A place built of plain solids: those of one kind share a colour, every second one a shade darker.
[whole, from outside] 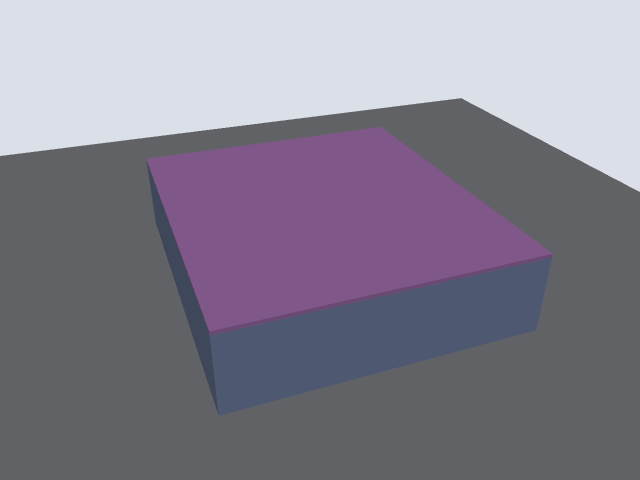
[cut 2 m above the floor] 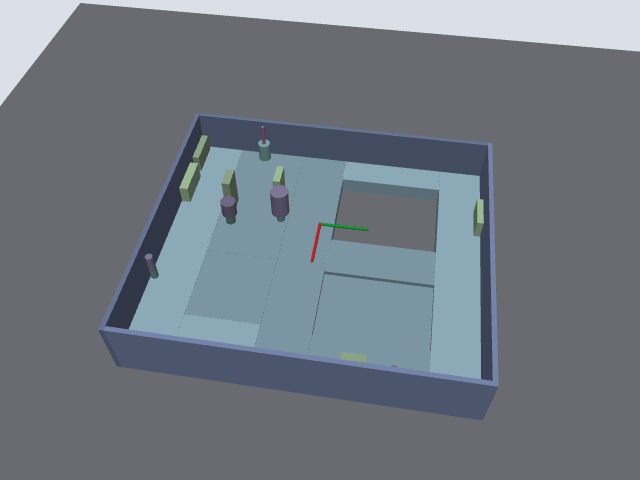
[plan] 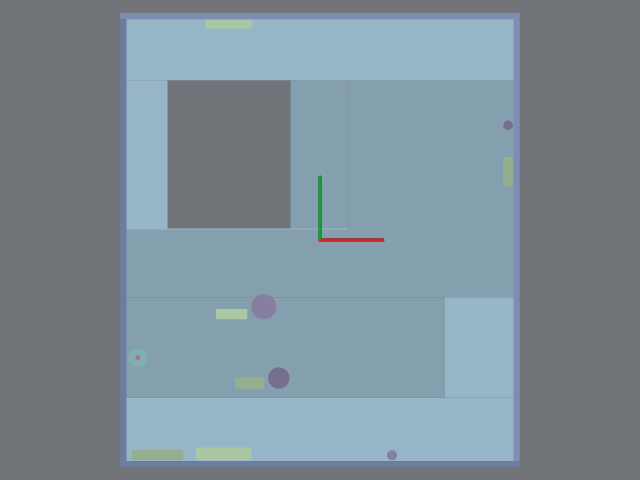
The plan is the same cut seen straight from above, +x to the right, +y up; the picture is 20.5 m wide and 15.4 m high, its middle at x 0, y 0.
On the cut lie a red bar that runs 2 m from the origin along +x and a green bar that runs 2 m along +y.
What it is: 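A home; one open living floor with 3 sunken areas, their rims bare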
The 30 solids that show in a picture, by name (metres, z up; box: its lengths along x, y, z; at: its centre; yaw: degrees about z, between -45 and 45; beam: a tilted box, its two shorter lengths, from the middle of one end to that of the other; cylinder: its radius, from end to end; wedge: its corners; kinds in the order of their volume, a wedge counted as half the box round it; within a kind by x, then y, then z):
{
 "floor_1": {"box": [1.32, 4.75, 0.81], "at": [-5.55, 2.75, 0.36]},
 "floor_2": {"box": [6.79, 3.23, 0.81], "at": [-2.81, -3.45, 0.36]},
 "floor_3": {"box": [7.12, 0.032, 0.81], "at": [-2.65, 0.35, 0.36]},
 "floor_4": {"box": [1.86, 4.75, 0.81], "at": [-0.02, 2.75, 0.36]},
 "floor_5": {"box": [12.42, 2.02, 0.81], "at": [0.0, -6.08, 0.36]},
 "floor_6": {"box": [12.42, 2.17, 0.81], "at": [0.0, -0.75, 0.36]},
 "floor_7": {"box": [12.42, 1.97, 0.81], "at": [0.0, 6.1, 0.36]},
 "floor_8": {"box": [3.43, 3.23, 0.81], "at": [2.3, -3.45, 0.36]},
 "floor_9": {"box": [3.27, 4.78, 0.62], "at": [2.54, 2.73, 0.26]},
 "floor_10": {"box": [2.2, 3.23, 0.81], "at": [5.11, -3.45, 0.36]},
 "floor_11": {"box": [2.03, 4.78, 0.81], "at": [5.2, 2.73, 0.36]},
 "wall_1": {"box": [0.2, 14.18, 3.44], "at": [-6.31, 0.0, 1.67]},
 "wall_2": {"box": [12.82, 0.2, 3.44], "at": [0.0, -7.19, 1.67]},
 "wall_3": {"box": [12.82, 0.2, 3.44], "at": [0.0, 7.19, 1.67]},
 "wall_4": {"box": [0.2, 14.18, 3.44], "at": [6.31, 0.0, 1.67]},
 "roof_1": {"box": [12.82, 14.58, 0.16], "at": [0.0, 0.0, 3.47]},
 "case_1": {"box": [1.66, 0.33, 0.88], "at": [-5.21, -6.9, 1.2]},
 "case_2": {"box": [1.79, 0.41, 0.89], "at": [-3.09, -6.86, 1.21]},
 "case_3": {"box": [1.5, 0.29, 0.91], "at": [-2.93, 6.92, 1.22]},
 "case_4": {"box": [1.01, 0.33, 1.92], "at": [-2.83, -2.38, 1.72]},
 "case_5": {"box": [0.93, 0.36, 1.96], "at": [-2.25, -4.59, 1.74]},
 "case_6": {"box": [0.31, 0.95, 1.96], "at": [6.03, 2.18, 1.74]},
 "bush_1": {"cylinder": 0.41, "from": [-1.8, -2.14, 1.31], "to": [-1.8, -2.14, 2.61]},
 "bush_2": {"cylinder": 0.34, "from": [-1.32, -4.43, 1.33], "to": [-1.32, -4.43, 2.1]},
 "bush_3": {"cylinder": 0.16, "from": [2.31, -6.91, 1.26], "to": [2.31, -6.91, 2.1]},
 "bush_4": {"cylinder": 0.16, "from": [6.03, 3.68, 1.23], "to": [6.03, 3.68, 2.28]},
 "stove_1": {"cylinder": 0.3, "from": [-5.85, -3.78, 0.76], "to": [-5.85, -3.78, 1.72]},
 "pot_1": {"cylinder": 0.22, "from": [-1.32, -4.43, 0.76], "to": [-1.32, -4.43, 1.33]},
 "pot_2": {"cylinder": 0.16, "from": [2.31, -6.91, 0.76], "to": [2.31, -6.91, 1.26]},
 "flue_1": {"cylinder": 0.08, "from": [-5.85, -3.78, 1.72], "to": [-5.85, -3.78, 3.39]}
}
